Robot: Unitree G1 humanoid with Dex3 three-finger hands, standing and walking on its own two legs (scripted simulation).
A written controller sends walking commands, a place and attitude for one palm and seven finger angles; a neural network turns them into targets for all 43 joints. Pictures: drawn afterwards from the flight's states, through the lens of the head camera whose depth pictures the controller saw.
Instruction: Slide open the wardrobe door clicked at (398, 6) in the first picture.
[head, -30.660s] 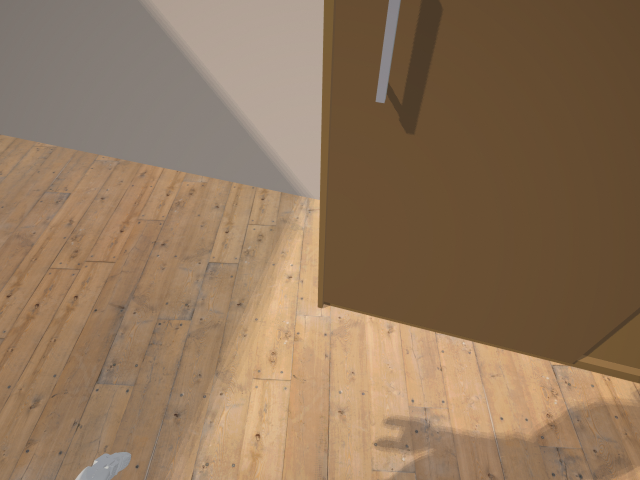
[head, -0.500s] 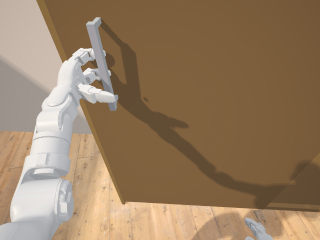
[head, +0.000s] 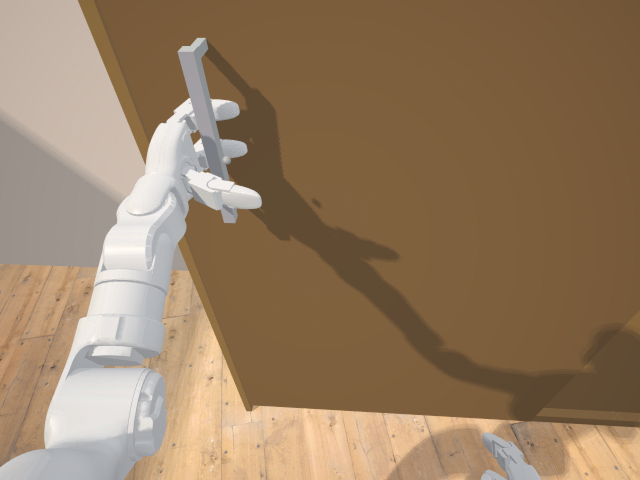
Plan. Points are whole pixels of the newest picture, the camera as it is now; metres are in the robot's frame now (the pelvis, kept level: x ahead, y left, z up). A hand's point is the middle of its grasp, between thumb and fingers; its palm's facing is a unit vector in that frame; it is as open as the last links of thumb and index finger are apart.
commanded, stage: slide the fingers in behind the handle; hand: left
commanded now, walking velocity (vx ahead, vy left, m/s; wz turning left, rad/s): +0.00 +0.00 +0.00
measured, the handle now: (216, 141) +0.47 +0.16 +0.22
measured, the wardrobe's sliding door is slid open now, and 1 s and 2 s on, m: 0.00 0.00 0.00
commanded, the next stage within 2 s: grip the handle and tug to test in 0.46 s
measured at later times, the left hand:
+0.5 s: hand (221, 161) +0.41 +0.14 +0.22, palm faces +0.02 -1.00 +0.02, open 13.9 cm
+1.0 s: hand (223, 162) +0.42 +0.14 +0.22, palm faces +0.01 -1.00 +0.02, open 9.5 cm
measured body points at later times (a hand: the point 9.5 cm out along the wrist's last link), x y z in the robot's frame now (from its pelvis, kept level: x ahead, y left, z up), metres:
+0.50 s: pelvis +0.00 +0.00 +0.00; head -0.02 -0.02 +0.45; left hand +0.40 +0.20 +0.22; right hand +0.14 -0.24 -0.10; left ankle -0.04 +0.11 -0.74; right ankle +0.00 -0.11 -0.74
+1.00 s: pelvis +0.00 +0.00 +0.00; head -0.02 -0.02 +0.45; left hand +0.41 +0.20 +0.22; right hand +0.14 -0.24 -0.10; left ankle -0.04 +0.11 -0.74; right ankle +0.00 -0.11 -0.74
